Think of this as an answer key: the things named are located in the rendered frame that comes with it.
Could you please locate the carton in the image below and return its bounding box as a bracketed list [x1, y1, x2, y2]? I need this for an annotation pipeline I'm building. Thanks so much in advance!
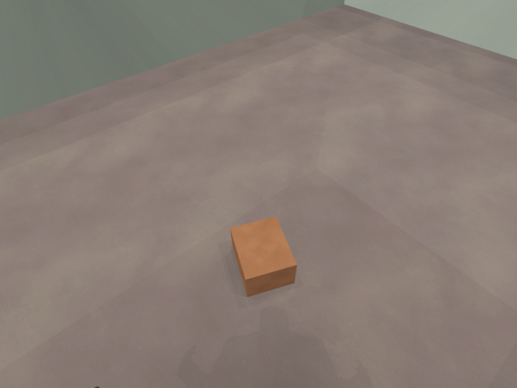
[230, 217, 297, 297]

